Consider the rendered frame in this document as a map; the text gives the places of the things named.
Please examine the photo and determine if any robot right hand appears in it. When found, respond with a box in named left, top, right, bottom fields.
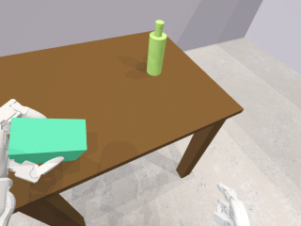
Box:
left=214, top=183, right=251, bottom=226

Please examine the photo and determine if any table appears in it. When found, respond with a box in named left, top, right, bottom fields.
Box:
left=0, top=30, right=244, bottom=226

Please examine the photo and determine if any robot left forearm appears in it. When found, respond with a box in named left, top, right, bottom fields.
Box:
left=0, top=177, right=16, bottom=226

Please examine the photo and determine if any robot left hand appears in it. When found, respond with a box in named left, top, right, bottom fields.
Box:
left=0, top=99, right=64, bottom=184

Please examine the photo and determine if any sponge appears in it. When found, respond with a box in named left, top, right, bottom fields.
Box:
left=8, top=118, right=87, bottom=165

